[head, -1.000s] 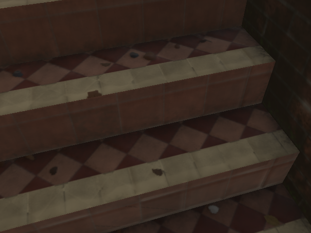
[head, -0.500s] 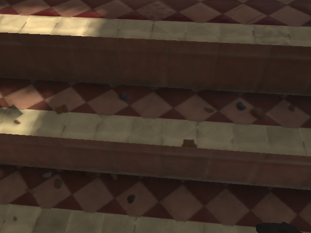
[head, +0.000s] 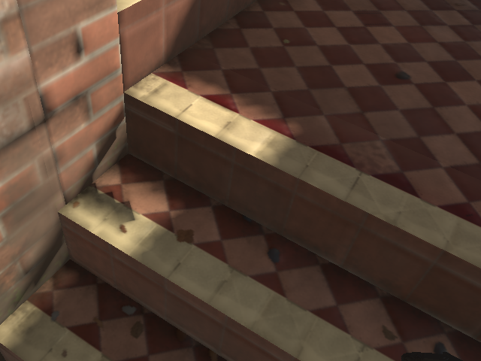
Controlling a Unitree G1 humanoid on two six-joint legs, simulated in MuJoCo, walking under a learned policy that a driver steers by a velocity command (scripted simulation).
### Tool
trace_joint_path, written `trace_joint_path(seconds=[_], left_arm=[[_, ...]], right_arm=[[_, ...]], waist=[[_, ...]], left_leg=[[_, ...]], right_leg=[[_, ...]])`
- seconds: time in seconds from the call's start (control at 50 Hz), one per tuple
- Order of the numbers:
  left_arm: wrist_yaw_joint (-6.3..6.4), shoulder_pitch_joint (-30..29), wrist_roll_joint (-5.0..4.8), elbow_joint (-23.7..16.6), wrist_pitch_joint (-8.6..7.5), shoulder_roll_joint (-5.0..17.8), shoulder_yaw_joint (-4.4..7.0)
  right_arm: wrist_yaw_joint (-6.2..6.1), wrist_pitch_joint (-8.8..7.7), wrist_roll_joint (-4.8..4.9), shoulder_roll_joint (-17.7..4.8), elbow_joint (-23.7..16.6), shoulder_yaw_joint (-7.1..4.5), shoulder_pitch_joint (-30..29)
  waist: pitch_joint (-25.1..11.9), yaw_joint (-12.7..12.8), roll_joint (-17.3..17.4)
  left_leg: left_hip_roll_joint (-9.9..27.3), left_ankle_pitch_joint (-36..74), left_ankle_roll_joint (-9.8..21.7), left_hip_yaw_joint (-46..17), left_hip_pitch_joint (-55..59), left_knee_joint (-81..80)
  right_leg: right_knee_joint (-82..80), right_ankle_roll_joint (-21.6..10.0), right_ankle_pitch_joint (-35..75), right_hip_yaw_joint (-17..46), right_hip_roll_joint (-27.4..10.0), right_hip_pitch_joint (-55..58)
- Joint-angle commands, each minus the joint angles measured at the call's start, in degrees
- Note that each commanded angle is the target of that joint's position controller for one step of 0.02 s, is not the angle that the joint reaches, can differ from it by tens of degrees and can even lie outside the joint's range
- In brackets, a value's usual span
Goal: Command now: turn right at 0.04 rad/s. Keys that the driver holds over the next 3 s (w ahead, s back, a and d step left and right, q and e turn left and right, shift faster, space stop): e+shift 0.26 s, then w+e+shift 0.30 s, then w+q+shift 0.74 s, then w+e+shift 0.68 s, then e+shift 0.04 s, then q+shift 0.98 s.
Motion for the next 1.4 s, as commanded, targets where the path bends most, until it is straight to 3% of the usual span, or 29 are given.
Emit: trace_joint_path(seconds=[0.02,0.2,0.22,0.28,0.32,0.34,0.36,0.42,0.48,0.58,0.64,0.72,0.74,0.78,0.8,0.82,0.84,0.86,0.92,1.06,1.14,1.2,1.24,1.26,1.28,1.3,1.34,1.36,1.4], left_arm=[[0.19,-5.0,-0.89,-6.0,-0.85,-1.7,-1.42],[-2.49,-11.8,1.24,-10.4,-2.76,0.0,-1.93],[-3.66,-13.4,1.88,-13.5,-2.97,-1.0,-3.20],[-4.91,-2.5,2.85,-9.2,-2.54,3.8,0.41],[-6.50,10.6,3.13,-5.1,-2.70,12.5,4.58],[-5.11,16.1,4.47,-0.7,-2.39,20.0,5.98],[-3.80,17.0,3.97,0.3,-2.55,17.3,5.29],[-3.39,11.2,2.03,5.0,-4.32,7.9,2.55],[-5.11,7.2,2.01,6.2,-5.82,-0.3,0.03],[-5.81,3.6,1.04,9.0,-6.59,2.6,0.14],[-5.45,13.8,0.51,13.7,-6.79,5.0,0.68],[-3.74,16.2,-1.56,17.8,-5.34,9.5,2.34],[-4.55,9.5,-0.75,19.2,-6.56,9.6,1.29],[-5.61,7.3,-0.07,20.8,-8.17,21.4,4.47],[-5.79,3.5,0.30,19.9,-7.86,24.3,5.85],[-5.66,-0.6,1.87,16.2,-8.66,19.0,4.76],[-7.60,1.2,3.97,10.8,-9.24,4.0,1.67],[-10.17,-6.2,5.81,6.7,-11.19,0.5,1.13],[-13.29,-13.5,6.13,-1.4,-12.00,-5.8,-3.32],[-11.63,-18.1,2.96,-6.6,-11.60,-12.7,-9.50],[-7.99,-43.8,1.94,-15.7,-12.73,-13.0,-11.90],[-5.48,-28.8,1.07,-13.0,-12.90,-4.7,-5.63],[-5.14,-1.1,-0.99,-7.5,-11.35,9.5,1.65],[-5.79,15.3,-0.50,-1.4,-10.92,17.2,4.27],[-5.91,21.2,1.66,5.8,-10.55,18.2,4.35],[-3.60,11.7,2.87,6.3,-9.26,11.0,3.15],[-3.56,8.5,2.55,14.6,-8.81,-10.9,-3.45],[-3.84,7.9,2.45,18.3,-8.76,-14.4,-3.84],[-5.35,3.7,2.85,20.8,-8.49,-10.8,-2.42]], right_arm=[[0.08,-0.73,-0.51,-2.9,-0.3,-0.09,5.2],[-1.99,1.26,1.44,-11.3,3.6,-4.28,8.3],[-1.33,2.34,4.01,-12.7,2.0,-4.93,-0.4],[0.79,0.82,3.56,-19.0,4.7,-7.37,0.9],[2.41,-2.58,1.64,-13.5,4.1,-6.06,0.2],[5.14,-3.57,0.03,-7.1,-0.3,-4.50,-6.2],[8.13,-5.78,-1.10,-6.7,2.1,-4.65,-6.2],[9.74,-9.42,-0.82,-0.2,-3.4,-1.31,-11.2],[9.49,-9.98,-1.96,1.7,-3.5,0.54,-3.3],[6.26,-8.86,-2.72,4.4,-4.4,3.27,-4.2],[5.47,-9.08,0.59,4.8,-6.7,4.21,-9.8],[6.76,-7.91,0.28,8.7,-14.8,7.28,-23.5],[7.33,-7.35,1.87,4.5,-12.8,5.24,-17.0],[6.65,-7.11,2.02,-9.6,-4.8,-2.94,10.7],[7.16,-6.04,1.75,-15.8,-0.3,-5.22,18.2],[7.87,-5.20,0.12,-21.2,5.5,-6.72,25.8],[6.45,-4.16,-1.95,-18.0,10.3,-5.18,25.5],[4.78,-3.96,-3.63,-6.9,10.9,-2.23,22.4],[7.61,-4.79,-0.43,5.3,18.0,0.20,18.1],[9.06,-5.31,-1.47,4.3,22.0,1.61,19.0],[5.35,-4.10,1.64,5.4,25.9,1.08,32.1],[3.76,-5.88,0.85,-1.2,24.9,-1.44,29.5],[2.72,-6.54,-0.95,-14.4,21.2,-6.13,14.6],[3.60,-7.87,-1.87,-13.6,17.3,-6.31,6.9],[5.91,-9.38,-0.35,-1.9,11.3,-4.41,0.2],[8.61,-10.09,-0.70,3.5,7.5,-3.37,-1.9],[10.75,-8.11,0.36,8.7,-0.9,-0.83,-9.1],[11.89,-7.12,-0.45,9.9,-1.9,0.44,-5.8],[11.86,-5.95,1.59,12.1,0.2,2.28,4.2]], waist=[[-1.9,-3.9,7.2],[-1.5,-3.6,9.5],[-0.7,1.0,8.9],[-13.4,4.5,18.2],[-16.2,11.1,4.6],[-18.6,10.4,-29.5],[-16.8,10.0,-22.2],[9.6,2.6,-5.2],[7.5,-2.7,-5.9],[4.3,-5.1,-1.4],[5.3,0.7,-2.1],[1.9,2.4,-6.2],[-3.4,-3.1,-7.3],[-22.6,-16.6,-16.2],[-24.2,-18.8,-11.1],[-19.6,-17.7,4.2],[-17.2,-6.6,39.7],[-13.5,-4.8,31.4],[0.8,2.8,2.8],[8.2,5.6,2.0],[9.2,-4.4,4.5],[-13.7,5.6,13.2],[-24.6,22.3,24.1],[-32.5,25.7,10.6],[-30.8,19.6,-22.3],[-22.4,15.2,-33.3],[0.5,7.2,-14.4],[3.4,1.0,-0.8],[6.4,-6.9,7.2]], left_leg=[[19.1,42.0,7.6,-4.9,11.9,-5.2],[26.7,55.5,9.3,0.0,24.2,-7.3],[21.6,52.4,6.7,7.1,12.7,-13.8],[23.3,95.6,8.9,13.3,1.4,-15.3],[18.3,78.1,4.9,15.6,-5.4,11.4],[1.6,10.8,0.2,16.4,-22.7,33.7],[1.3,11.2,-0.9,7.5,-25.9,54.3],[2.7,7.2,-0.9,13.6,-41.0,74.8],[3.2,7.7,0.1,15.6,-50.0,89.7],[8.7,9.2,-1.8,21.1,-52.8,92.4],[13.9,3.4,-3.2,18.7,-78.0,97.6],[18.5,0.6,-1.6,29.0,-53.5,59.0],[14.8,1.4,0.9,37.7,-24.3,47.1],[5.4,-11.9,0.6,34.2,2.2,45.8],[3.5,-16.6,1.4,26.4,3.1,27.2],[4.5,-14.5,2.7,9.0,8.8,11.7],[15.0,-37.6,10.2,-33.4,14.3,-21.4],[19.6,-44.2,7.6,-51.9,8.9,-30.8],[13.3,-21.8,3.6,-19.0,-8.6,-13.6],[10.1,-4.8,3.9,-3.4,-14.8,-15.6],[10.7,0.9,9.1,-4.7,-32.4,-37.1],[12.0,72.4,7.4,2.9,-11.2,-26.9],[16.9,109.9,7.8,-0.8,7.2,-1.5],[16.1,107.0,10.8,0.8,1.7,15.7],[5.7,50.5,9.8,4.4,-22.7,40.0],[-1.5,13.1,5.5,5.3,-44.6,75.1],[3.7,-1.3,4.2,8.5,-57.7,98.0],[6.3,0.3,7.3,8.1,-52.8,91.4],[9.6,-1.2,8.2,6.7,-46.1,78.9]], right_leg=[[0.3,0.7,-3.4,7.9,-0.7,-7.9],[-3.1,-1.5,-17.9,6.2,-6.7,-22.0],[-33.3,-3.5,-14.1,-5.4,-9.8,-6.6],[-43.9,-10.5,-10.6,-19.2,-0.1,37.0],[-73.3,-17.5,-4.1,4.6,2.0,52.4],[-105.2,-28.5,-23.6,46.6,-12.1,58.7],[-112.8,-29.7,-38.9,61.2,-14.8,54.1],[-102.3,-28.6,-26.2,39.9,-11.0,30.7],[-102.0,-27.1,-13.1,29.4,-6.8,34.4],[-107.1,-26.9,0.4,20.0,-10.1,25.9],[-110.2,-25.1,-1.7,21.7,-18.0,48.4],[-133.1,-23.8,3.6,12.5,-21.4,38.2],[-135.6,-23.9,31.9,1.9,-17.2,29.4],[-109.4,-23.0,115.3,-3.7,-20.5,46.3],[-93.8,-22.5,112.2,-2.8,-21.3,54.7],[-79.9,-23.2,96.9,0.1,-20.7,47.6],[-56.2,-20.9,32.1,1.3,-3.6,26.3],[-25.3,-20.0,27.7,8.9,-1.0,16.5],[-2.1,-24.2,25.9,3.8,-5.0,1.6],[21.5,-17.6,15.7,-7.6,-9.4,-28.1],[-21.1,-11.8,16.4,-21.7,-9.8,-3.5],[-45.6,-14.4,2.6,-21.2,-4.6,33.1],[-62.6,-17.2,-19.9,-1.6,-4.7,46.3],[-70.3,-20.7,-26.8,9.9,-11.2,61.1],[-92.5,-26.1,-33.9,36.4,-19.4,71.7],[-110.3,-32.0,-28.2,63.8,-30.9,67.0],[-104.4,-28.5,-24.7,42.9,-26.9,46.0],[-100.1,-23.1,-21.2,31.2,-24.0,36.8],[-103.0,-17.6,-14.2,15.8,-20.6,25.5]])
